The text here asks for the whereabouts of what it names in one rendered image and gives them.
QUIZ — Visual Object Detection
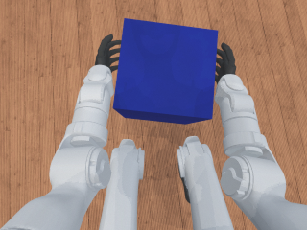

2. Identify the robot left upper arm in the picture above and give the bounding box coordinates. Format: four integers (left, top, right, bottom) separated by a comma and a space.
0, 146, 111, 230

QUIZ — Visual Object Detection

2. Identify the robot right hand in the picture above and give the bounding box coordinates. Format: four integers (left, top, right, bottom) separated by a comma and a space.
215, 43, 236, 85

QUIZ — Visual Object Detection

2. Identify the robot right upper arm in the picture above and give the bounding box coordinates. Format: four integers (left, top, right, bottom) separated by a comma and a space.
220, 154, 307, 230

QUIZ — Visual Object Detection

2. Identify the carton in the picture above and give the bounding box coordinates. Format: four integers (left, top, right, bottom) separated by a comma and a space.
112, 18, 218, 125

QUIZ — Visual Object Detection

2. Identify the right robot shin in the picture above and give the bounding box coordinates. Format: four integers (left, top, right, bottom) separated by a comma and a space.
183, 136, 214, 189

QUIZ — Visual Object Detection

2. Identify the robot right forearm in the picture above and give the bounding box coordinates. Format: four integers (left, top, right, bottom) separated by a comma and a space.
214, 74, 279, 166

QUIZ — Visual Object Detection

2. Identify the robot left forearm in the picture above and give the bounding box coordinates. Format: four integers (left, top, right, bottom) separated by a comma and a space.
49, 64, 114, 184

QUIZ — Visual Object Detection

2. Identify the left robot thigh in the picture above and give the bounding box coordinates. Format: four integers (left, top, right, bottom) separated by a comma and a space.
99, 145, 145, 230

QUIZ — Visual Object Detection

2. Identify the robot left hand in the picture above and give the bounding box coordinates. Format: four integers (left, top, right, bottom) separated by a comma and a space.
95, 34, 122, 73

